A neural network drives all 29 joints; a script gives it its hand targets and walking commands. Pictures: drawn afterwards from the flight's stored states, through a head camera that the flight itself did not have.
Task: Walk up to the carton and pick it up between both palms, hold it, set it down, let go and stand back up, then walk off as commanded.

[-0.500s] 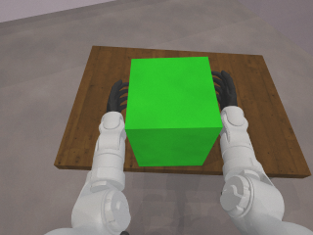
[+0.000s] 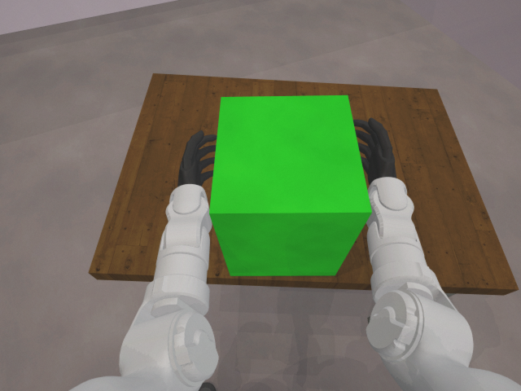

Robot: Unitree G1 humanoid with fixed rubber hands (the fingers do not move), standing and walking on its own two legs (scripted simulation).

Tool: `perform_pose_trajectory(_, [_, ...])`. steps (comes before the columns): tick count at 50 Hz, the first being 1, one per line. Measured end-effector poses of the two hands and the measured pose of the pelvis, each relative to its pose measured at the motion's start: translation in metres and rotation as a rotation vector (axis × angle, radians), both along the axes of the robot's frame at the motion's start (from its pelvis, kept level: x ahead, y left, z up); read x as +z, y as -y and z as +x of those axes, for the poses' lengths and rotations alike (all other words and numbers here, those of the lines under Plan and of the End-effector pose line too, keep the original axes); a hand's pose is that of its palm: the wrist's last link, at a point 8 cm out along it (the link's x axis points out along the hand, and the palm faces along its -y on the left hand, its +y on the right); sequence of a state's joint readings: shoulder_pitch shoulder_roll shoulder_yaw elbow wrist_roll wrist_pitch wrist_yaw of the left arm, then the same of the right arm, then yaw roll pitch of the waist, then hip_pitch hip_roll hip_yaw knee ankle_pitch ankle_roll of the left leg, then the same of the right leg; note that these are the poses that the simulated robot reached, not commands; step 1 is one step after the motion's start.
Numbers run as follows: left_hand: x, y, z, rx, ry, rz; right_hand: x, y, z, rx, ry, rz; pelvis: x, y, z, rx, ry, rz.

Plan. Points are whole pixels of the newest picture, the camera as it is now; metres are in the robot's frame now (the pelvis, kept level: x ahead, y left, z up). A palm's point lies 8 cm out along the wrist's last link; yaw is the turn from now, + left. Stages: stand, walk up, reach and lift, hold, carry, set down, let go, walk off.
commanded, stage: set down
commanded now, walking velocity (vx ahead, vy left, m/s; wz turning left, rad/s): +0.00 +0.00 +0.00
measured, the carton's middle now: (283, 194) +0.43 -0.01 +0.00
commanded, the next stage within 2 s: none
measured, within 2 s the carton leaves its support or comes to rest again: rests again in 1.66 s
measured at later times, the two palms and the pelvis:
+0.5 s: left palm (194, 182) +0.41 +0.13 +0.05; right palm (380, 173) +0.43 -0.16 +0.07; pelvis +0.00 +0.00 +0.00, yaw +0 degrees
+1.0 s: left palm (194, 182) +0.41 +0.13 +0.05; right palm (380, 173) +0.43 -0.16 +0.07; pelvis +0.00 +0.00 +0.00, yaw +0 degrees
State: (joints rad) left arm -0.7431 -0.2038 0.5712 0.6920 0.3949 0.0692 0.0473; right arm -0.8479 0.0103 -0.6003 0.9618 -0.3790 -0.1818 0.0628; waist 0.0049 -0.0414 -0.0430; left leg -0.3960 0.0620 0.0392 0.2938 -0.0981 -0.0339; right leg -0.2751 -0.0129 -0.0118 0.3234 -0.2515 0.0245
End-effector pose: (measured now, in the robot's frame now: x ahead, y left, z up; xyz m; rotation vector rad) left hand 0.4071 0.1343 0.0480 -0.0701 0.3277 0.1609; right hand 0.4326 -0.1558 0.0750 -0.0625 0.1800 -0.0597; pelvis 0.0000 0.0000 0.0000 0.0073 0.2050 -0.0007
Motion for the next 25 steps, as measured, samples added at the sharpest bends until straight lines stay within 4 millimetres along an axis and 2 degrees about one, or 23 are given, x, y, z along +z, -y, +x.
perform_pose_trajectory(25, [-0.0007,0.0021,0.0020,-0.005,0.003,0.004,-0.0030,0.0029,-0.0005,-0.001,-0.012,-0.003,-0.0001,0.0000,0.0001,-0.003,-0.001,0.000])
